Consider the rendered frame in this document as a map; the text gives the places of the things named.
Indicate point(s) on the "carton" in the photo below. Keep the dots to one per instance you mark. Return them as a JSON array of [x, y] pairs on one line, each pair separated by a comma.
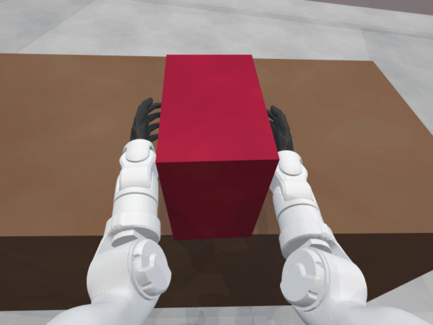
[[216, 154]]

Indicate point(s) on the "left robot upper arm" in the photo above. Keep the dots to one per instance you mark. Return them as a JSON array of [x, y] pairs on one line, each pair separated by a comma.
[[124, 285]]

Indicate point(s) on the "right robot upper arm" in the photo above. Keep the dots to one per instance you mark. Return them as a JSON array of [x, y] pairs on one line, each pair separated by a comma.
[[325, 289]]

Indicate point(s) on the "right robot forearm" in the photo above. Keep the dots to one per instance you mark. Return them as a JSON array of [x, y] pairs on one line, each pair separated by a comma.
[[296, 209]]

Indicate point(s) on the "robot right hand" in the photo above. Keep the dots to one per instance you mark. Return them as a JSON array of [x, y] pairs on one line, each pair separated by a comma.
[[280, 129]]

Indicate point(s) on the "robot left hand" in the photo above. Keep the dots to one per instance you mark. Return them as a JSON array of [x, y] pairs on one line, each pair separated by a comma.
[[141, 128]]

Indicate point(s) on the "left robot forearm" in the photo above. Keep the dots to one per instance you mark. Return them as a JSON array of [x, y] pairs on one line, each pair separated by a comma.
[[135, 206]]

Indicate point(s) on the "pedestal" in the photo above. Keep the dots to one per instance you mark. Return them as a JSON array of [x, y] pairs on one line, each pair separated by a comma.
[[65, 120]]

